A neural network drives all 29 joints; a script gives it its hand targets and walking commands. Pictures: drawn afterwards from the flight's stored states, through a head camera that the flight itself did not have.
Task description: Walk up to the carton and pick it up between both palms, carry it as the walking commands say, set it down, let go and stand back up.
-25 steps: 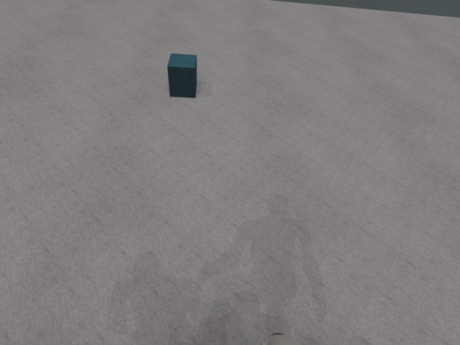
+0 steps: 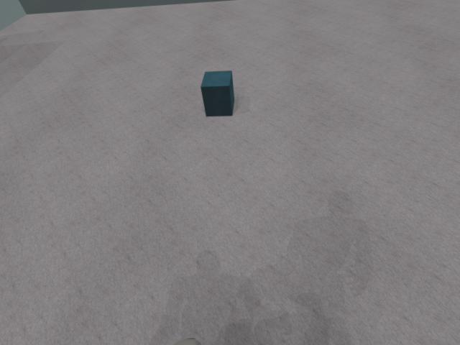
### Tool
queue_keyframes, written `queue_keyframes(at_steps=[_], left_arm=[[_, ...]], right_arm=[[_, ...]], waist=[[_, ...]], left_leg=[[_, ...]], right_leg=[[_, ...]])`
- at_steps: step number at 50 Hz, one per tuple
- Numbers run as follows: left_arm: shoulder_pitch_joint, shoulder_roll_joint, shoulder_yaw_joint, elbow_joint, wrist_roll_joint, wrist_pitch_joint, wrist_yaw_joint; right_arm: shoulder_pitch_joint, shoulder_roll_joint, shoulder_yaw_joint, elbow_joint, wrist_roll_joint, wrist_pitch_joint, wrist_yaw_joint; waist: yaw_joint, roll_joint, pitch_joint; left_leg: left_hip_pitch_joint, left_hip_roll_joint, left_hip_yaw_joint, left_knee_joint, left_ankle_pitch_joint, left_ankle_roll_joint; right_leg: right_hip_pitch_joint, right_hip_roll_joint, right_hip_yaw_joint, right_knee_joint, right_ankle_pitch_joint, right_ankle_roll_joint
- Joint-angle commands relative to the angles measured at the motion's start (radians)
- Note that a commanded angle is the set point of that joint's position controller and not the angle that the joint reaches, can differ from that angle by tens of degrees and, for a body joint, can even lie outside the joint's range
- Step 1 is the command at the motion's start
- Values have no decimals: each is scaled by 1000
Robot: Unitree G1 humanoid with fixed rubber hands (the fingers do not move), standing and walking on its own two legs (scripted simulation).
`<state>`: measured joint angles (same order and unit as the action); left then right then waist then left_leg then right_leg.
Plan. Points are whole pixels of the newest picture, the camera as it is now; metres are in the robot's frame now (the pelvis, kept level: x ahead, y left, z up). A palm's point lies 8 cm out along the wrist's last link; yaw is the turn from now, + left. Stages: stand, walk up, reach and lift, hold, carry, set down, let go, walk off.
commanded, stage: walk up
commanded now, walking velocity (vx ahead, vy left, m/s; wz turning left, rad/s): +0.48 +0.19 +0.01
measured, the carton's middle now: (218, 93) +1.91 +0.23 -0.66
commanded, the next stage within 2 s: none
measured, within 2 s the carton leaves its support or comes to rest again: neither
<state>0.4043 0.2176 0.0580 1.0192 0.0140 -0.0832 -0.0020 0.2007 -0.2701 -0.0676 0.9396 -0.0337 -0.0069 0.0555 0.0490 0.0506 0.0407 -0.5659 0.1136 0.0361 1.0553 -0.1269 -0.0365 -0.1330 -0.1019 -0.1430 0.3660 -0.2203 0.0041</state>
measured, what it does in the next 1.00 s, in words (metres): walks ahead: left foot, then right foot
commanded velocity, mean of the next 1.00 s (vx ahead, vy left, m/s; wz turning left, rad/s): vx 0.50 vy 0.03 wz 0.00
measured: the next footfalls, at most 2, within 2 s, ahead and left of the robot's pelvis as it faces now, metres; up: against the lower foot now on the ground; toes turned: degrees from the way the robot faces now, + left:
left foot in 0.26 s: +0.26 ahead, +0.20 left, +0.00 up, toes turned +9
right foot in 0.80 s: +0.53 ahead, -0.08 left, +0.00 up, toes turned -10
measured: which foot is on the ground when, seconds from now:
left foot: up 0.00-0.24, down 0.26-0.80, up 0.82-1.00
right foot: down 0.00-0.24, up 0.26-0.78, down 0.80-1.00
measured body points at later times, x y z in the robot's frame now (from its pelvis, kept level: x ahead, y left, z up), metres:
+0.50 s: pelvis +0.22 +0.10 +0.00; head +0.24 +0.13 +0.45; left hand +0.30 +0.35 -0.16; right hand +0.19 -0.17 -0.12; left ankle +0.22 +0.19 -0.75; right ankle +0.26 -0.07 -0.66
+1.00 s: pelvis +0.46 +0.02 +0.00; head +0.49 -0.01 +0.44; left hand +0.49 +0.29 -0.13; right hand +0.50 -0.23 -0.17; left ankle +0.42 +0.20 -0.65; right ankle +0.49 -0.08 -0.75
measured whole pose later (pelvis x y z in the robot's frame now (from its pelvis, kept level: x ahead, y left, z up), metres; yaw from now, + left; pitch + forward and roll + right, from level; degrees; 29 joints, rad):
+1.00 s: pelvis +0.46 +0.02 +0.00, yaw +0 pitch +0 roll +3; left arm 0.27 0.21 0.06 1.03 0.01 -0.08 -0.01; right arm 0.27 -0.25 -0.07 1.00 -0.03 -0.03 0.03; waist 0.01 0.04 0.05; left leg -0.48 0.10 0.03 1.15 -0.20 -0.01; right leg -0.23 -0.09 -0.15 0.43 -0.19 -0.02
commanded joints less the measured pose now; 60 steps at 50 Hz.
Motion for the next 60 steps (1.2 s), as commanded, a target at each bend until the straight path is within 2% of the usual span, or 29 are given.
queue_keyframes(at_steps=[1,6,9,10,12,13,14,15,16,17,18,19,21,26,31,33,35,37,38,40,41,42,43,44,45,46,48,51,60], left_arm=[[46,132,18,-42,3,-12,8],[88,169,31,-26,6,-1,17],[65,162,22,-11,3,6,5],[63,154,19,-4,3,11,4],[75,135,10,-6,6,13,-4],[74,92,0,-39,11,10,-5],[77,27,-11,-86,6,9,4],[51,90,-2,-63,23,16,7],[8,102,1,-47,22,18,3],[5,68,-1,-36,13,20,-4],[20,55,1,-18,10,30,-12],[30,50,1,-9,13,44,-22],[-11,58,9,-16,13,64,-34],[-231,37,12,-72,14,87,-52],[-395,18,0,-122,6,85,-64],[-447,23,-1,-147,8,76,-67],[-458,33,4,-163,12,62,-64],[-450,43,9,-166,18,52,-50],[-413,45,12,-159,21,45,-44],[-159,105,34,-78,23,22,-17],[23,235,62,-50,35,9,1],[133,350,84,-24,8,23,11],[58,299,78,-17,3,24,8],[-26,225,59,-28,13,17,8],[-98,156,41,-30,7,11,5],[-139,112,31,-32,0,5,3],[-122,88,16,-25,-6,-6,-3],[-25,97,14,-10,-6,-19,-2],[99,142,29,7,7,-3,19]], right_arm=[[-34,19,12,-50,3,6,20],[-189,25,24,-88,14,0,37],[-201,11,28,-92,9,-22,27],[-152,-8,23,-73,4,-32,20],[98,-85,-10,25,-2,-52,-9],[264,-186,-34,51,-13,-62,-25],[339,-284,-53,43,-12,-54,-42],[289,-257,-37,28,15,-55,-39],[204,-195,-25,18,16,-68,-38],[135,-121,-10,13,13,-79,-34],[88,-69,1,8,11,-88,-34],[78,-45,10,7,10,-94,-36],[118,-50,9,18,11,-104,-38],[243,-61,9,46,14,-103,-48],[297,-66,9,61,11,-98,-56],[305,-73,5,71,10,-98,-60],[300,-62,3,100,14,-83,-64],[319,-76,-2,119,16,-75,-69],[315,-90,-6,124,21,-72,-72],[297,-80,-3,121,23,-68,-67],[322,-14,11,94,26,-71,-65],[352,7,5,65,36,-61,-61],[325,-10,2,71,21,-57,-58],[281,-3,6,69,8,-58,-52],[239,15,5,70,6,-53,-47],[234,20,0,70,6,-42,-40],[228,29,0,73,-1,-20,-21],[141,32,-1,48,-5,-1,-8],[-187,38,22,-52,10,-1,31]], waist=[[-8,-223,78],[27,-246,116],[8,-327,67],[-13,-280,44],[-103,-50,-90],[-173,183,-196],[-204,370,-268],[-172,168,-232],[-137,40,-133],[-90,19,-52],[-50,46,-16],[-33,85,-7],[-33,115,-8],[-84,97,58],[-122,88,111],[-132,107,119],[-116,181,104],[-116,122,96],[-95,88,76],[18,-45,-109],[84,-262,-251],[69,-327,-348],[28,-229,-301],[12,-177,-182],[-15,-163,-85],[-43,-190,-36],[-63,-211,-13],[-48,-207,7],[24,-246,124]], left_leg=[[-60,21,12,-145,59,-20],[29,-1,58,-424,84,-20],[168,-15,82,-513,4,8],[258,-23,108,-526,-2,13],[568,-63,154,-569,-85,37],[744,145,-126,-663,-276,79],[855,372,-546,-854,-445,188],[754,446,-622,-877,-495,194],[624,387,-533,-865,-372,164],[514,301,-380,-859,-206,144],[440,237,-271,-869,-132,118],[401,199,-203,-877,-70,101],[405,179,-130,-874,44,100],[493,198,-100,-908,55,118],[519,197,-52,-939,36,120],[524,195,-24,-942,47,120],[490,137,43,-927,13,129],[511,161,23,-869,60,135],[513,163,31,-801,118,129],[373,85,95,-422,253,93],[118,-15,121,-80,-103,55],[-57,-98,-4,150,-421,48],[-42,-28,-87,230,-366,50],[-39,-4,-89,227,-269,43],[-31,29,-86,195,-179,34],[6,40,-76,170,-118,28],[39,26,-53,126,-39,26],[-15,25,-17,61,21,12],[-11,3,67,-403,114,-23]], right_leg=[[-3,-225,142,-197,239,-75],[27,-233,107,-243,149,-64],[28,-184,50,-204,46,-63],[-8,-179,40,-143,43,-64],[-112,-111,-3,214,156,-47],[-291,-35,1,529,-124,-19],[-564,55,57,838,-370,-9],[-595,-9,172,934,-290,-27],[-571,-35,199,931,-183,-26],[-522,-64,188,879,-91,-16],[-467,-77,180,831,-44,-1],[-426,-72,167,805,-13,13],[-415,-57,133,769,37,24],[-547,-59,100,624,139,29],[-528,-42,63,389,208,29],[-488,-34,46,307,205,25],[-368,-13,16,252,132,19],[-330,3,-6,225,56,17],[-276,14,-18,184,47,18],[117,24,-25,123,22,-14],[346,-260,354,45,3,-74],[405,-490,779,-111,38,-127],[311,-448,711,-120,27,-134],[191,-387,580,-110,48,-124],[84,-320,443,-132,61,-104],[1,-265,353,-157,81,-77],[-36,-220,231,-157,182,-49],[-12,-221,166,-158,304,-58],[41,-233,108,-252,108,-65]])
